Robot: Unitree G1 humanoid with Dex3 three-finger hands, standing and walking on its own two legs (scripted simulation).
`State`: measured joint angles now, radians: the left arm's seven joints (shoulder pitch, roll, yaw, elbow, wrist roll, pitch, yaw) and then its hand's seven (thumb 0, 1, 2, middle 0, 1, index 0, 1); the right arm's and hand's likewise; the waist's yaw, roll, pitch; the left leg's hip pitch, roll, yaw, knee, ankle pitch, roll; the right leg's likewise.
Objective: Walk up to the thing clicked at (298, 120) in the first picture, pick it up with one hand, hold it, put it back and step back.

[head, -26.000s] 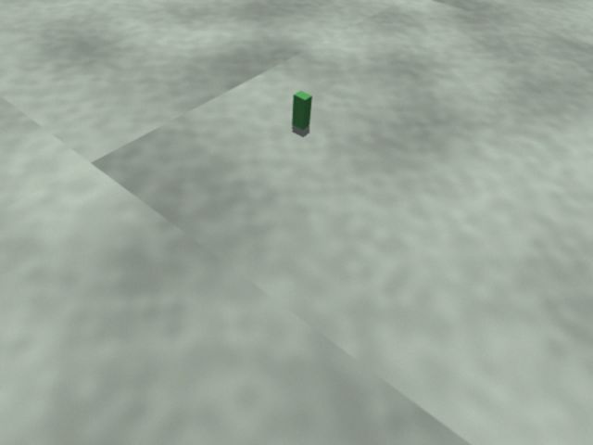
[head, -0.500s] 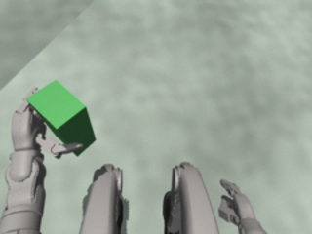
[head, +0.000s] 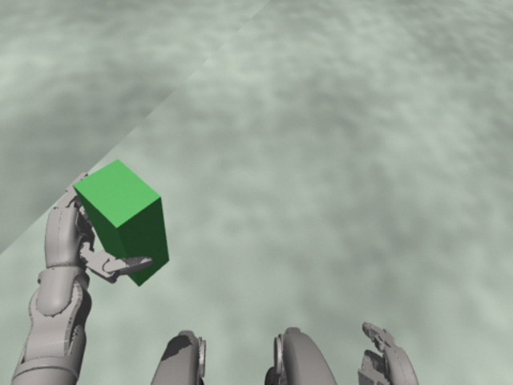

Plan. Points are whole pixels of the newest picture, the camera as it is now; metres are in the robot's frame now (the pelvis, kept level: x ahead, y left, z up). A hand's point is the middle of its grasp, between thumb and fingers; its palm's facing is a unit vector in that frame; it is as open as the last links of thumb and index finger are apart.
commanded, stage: lift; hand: left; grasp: from the side
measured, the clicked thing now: (129, 229) +0.35 +0.17 +0.01
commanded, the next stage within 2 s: hold in 1.02 s
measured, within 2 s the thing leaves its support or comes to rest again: neither
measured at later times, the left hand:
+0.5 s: hand (115, 199) +0.35 +0.17 +0.09, palm faces +0.13 -0.99 -0.02, open 12.9 cm
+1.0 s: hand (121, 179) +0.37 +0.16 +0.12, palm faces +0.12 -0.99 -0.01, open 12.9 cm
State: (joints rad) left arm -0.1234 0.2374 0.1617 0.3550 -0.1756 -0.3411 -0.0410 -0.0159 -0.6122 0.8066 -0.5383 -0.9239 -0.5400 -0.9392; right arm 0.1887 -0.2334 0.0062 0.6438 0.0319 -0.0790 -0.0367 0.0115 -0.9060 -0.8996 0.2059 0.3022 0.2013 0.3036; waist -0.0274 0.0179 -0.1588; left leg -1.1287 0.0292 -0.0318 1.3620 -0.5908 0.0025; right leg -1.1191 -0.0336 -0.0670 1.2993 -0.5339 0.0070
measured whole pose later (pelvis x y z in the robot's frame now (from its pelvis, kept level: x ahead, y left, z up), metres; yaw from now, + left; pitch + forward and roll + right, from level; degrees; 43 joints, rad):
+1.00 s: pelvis +0.03 -0.01 +0.08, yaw +0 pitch +9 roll -1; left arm -0.14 0.19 0.14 0.45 -0.17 -0.36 -0.05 -0.02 -0.61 0.80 -0.53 -0.94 -0.54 -0.95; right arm 0.23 -0.22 0.01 0.68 0.01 -0.04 -0.05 0.01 -0.92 -0.91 0.20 0.30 0.20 0.30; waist -0.02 0.01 -0.05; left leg -0.62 0.03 -0.01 0.91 -0.46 -0.01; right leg -0.63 -0.02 -0.05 0.88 -0.42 0.00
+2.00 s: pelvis +0.02 -0.01 +0.10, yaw +0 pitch +5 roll -1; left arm -0.10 0.17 0.13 0.45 -0.16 -0.37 -0.03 -0.02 -0.61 0.76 -0.53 -0.96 -0.54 -0.96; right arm 0.23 -0.22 0.00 0.69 0.01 -0.04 -0.03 0.01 -0.93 -0.91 0.20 0.30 0.20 0.30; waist -0.01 0.01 -0.02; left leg -0.50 0.03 0.00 0.81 -0.40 -0.01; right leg -0.51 -0.02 -0.05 0.78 -0.36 0.00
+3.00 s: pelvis +0.02 -0.01 +0.10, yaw +0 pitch +5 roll -1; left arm -0.09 0.17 0.13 0.41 -0.16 -0.36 -0.02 -0.02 -0.61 0.77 -0.53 -0.96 -0.54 -0.96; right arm 0.23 -0.22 0.00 0.70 0.01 -0.06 -0.03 0.01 -0.93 -0.91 0.20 0.30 0.20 0.30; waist -0.01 0.01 -0.02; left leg -0.49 0.03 -0.01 0.81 -0.40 -0.01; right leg -0.50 -0.02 -0.05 0.78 -0.36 0.00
